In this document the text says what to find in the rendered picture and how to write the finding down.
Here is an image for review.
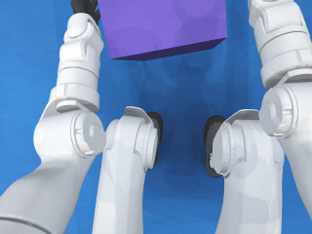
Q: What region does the right robot shin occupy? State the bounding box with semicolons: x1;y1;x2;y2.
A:
210;109;285;175

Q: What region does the robot left forearm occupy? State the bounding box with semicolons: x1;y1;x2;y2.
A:
33;13;104;143

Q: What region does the left robot shin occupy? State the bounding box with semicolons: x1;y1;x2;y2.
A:
102;106;154;154

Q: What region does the carton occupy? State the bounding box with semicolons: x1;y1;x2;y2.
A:
97;0;227;61

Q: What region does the left robot upper arm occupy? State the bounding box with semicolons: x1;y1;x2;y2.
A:
0;109;107;234

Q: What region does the robot shin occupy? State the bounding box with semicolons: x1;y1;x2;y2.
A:
210;109;285;175
102;106;154;154

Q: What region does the left robot hand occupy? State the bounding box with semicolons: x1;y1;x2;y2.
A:
70;0;100;26

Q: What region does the robot right forearm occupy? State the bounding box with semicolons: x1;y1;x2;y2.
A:
248;0;312;90

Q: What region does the right robot upper arm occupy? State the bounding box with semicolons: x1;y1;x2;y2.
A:
258;82;312;220

